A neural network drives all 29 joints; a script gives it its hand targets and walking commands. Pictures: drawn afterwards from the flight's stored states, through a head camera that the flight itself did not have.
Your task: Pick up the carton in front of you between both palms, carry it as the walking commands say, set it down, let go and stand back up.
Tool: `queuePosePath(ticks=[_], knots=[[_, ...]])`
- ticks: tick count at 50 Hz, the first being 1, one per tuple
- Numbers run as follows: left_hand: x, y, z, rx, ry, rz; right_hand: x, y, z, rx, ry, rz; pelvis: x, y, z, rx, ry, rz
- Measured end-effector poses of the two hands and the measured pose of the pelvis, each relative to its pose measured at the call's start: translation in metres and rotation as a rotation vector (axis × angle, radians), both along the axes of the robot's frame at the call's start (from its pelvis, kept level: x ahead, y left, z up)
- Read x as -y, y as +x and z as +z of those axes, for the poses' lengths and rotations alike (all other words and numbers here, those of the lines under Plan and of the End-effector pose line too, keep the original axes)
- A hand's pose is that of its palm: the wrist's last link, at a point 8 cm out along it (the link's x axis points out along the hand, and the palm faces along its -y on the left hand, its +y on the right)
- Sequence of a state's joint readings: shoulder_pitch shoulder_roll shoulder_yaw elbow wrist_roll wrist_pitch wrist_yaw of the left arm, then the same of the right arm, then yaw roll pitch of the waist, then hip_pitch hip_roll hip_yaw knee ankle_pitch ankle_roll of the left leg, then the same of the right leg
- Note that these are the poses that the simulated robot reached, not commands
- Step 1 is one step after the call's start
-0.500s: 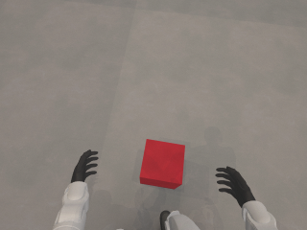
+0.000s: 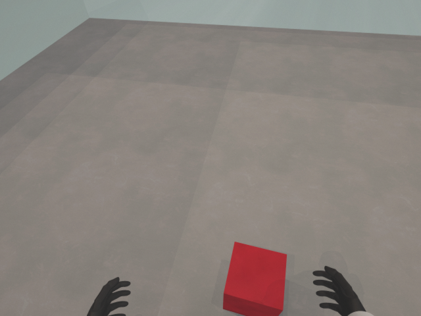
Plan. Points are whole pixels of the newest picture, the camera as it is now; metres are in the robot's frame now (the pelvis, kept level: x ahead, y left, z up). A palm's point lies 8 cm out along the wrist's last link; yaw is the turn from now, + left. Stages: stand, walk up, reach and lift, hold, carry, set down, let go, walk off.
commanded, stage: let go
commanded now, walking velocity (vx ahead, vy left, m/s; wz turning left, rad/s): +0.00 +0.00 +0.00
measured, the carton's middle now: (253, 282) +0.38 -0.14 -0.65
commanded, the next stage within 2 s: stand in 0.28 s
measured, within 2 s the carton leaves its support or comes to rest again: neither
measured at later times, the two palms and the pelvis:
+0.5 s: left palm out of the picture +0.11 +0.26 -0.08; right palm out of the picture +0.13 -0.30 -0.10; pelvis -0.01 -0.03 -0.01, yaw +1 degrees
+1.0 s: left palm out of the picture +0.11 +0.26 -0.09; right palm out of the picture +0.13 -0.33 -0.11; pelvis +0.00 -0.04 +0.00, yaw +2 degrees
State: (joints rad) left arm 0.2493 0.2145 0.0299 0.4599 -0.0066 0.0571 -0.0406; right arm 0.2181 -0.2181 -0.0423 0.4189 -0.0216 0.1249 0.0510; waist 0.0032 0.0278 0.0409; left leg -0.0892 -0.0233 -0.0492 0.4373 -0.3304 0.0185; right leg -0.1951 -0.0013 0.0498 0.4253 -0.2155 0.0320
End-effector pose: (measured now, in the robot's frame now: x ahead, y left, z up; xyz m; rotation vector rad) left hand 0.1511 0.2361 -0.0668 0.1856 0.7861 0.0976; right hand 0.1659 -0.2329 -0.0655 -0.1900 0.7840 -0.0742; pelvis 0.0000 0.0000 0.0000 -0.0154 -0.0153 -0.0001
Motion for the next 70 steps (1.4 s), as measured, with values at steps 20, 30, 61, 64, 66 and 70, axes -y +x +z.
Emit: queuePosePath(ticks=[20,30,61,64,66,70], knots=[[-0.002,-0.028,-0.014,-0.101,0.138,0.020,0.050,-0.026,-0.018,-0.035,-0.097,-0.026,0.024,-0.014,-0.007,0.006,0.008,0.003],[-0.032,-0.047,-0.013,-0.185,0.219,0.087,0.077,-0.041,-0.040,-0.152,-0.147,0.000,0.031,-0.004,-0.007,-0.014,0.012,0.023],[-0.033,-0.060,-0.021,-0.270,0.203,0.112,0.098,-0.061,-0.044,-0.263,-0.187,-0.007,0.038,-0.006,0.000,0.019,0.016,0.032],[-0.034,-0.064,-0.022,-0.282,0.203,0.114,0.100,-0.067,-0.044,-0.278,-0.189,-0.011,0.037,-0.008,0.001,0.021,0.017,0.031],[-0.035,-0.067,-0.023,-0.289,0.203,0.115,0.100,-0.070,-0.045,-0.287,-0.190,-0.013,0.037,-0.010,0.001,0.023,0.017,0.030],[-0.036,-0.072,-0.024,-0.302,0.202,0.116,0.102,-0.077,-0.045,-0.302,-0.193,-0.018,0.037,-0.012,0.002,0.025,0.018,0.029]])
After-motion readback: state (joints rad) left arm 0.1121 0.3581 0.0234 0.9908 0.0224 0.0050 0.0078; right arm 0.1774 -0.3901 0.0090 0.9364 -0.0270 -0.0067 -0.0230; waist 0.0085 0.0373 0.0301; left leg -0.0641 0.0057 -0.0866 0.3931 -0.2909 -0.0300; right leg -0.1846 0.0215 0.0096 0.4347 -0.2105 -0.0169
